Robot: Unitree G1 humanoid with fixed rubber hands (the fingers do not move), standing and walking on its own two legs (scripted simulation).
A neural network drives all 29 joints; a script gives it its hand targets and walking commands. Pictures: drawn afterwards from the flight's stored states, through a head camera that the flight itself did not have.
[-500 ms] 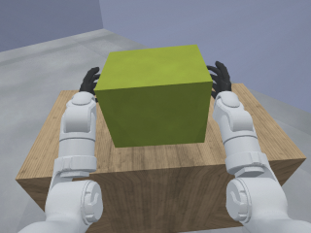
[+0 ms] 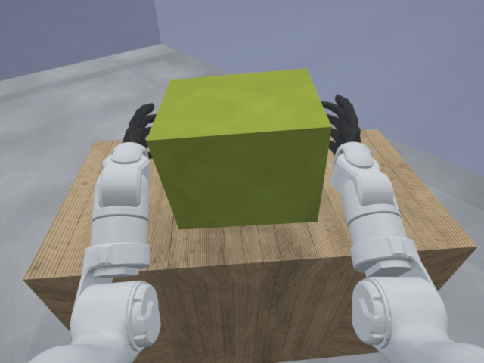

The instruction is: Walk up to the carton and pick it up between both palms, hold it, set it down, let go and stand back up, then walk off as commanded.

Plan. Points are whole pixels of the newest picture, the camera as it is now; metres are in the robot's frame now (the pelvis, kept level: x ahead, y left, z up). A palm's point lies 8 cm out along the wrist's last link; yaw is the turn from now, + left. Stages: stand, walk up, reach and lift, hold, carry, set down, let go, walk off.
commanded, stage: hold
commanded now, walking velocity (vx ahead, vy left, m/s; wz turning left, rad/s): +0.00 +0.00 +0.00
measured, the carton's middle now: (242, 149) +0.43 -0.01 +0.18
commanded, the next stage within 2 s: none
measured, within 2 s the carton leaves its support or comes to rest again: neither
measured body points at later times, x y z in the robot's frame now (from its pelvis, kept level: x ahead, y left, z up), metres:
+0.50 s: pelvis +0.00 +0.00 +0.00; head -0.06 +0.01 +0.45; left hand +0.39 +0.17 +0.22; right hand +0.39 -0.17 +0.22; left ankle +0.05 +0.13 -0.74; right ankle +0.06 -0.13 -0.74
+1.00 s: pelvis +0.00 +0.00 +0.00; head -0.05 +0.01 +0.45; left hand +0.39 +0.17 +0.21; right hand +0.40 -0.17 +0.22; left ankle +0.05 +0.13 -0.74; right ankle +0.06 -0.13 -0.74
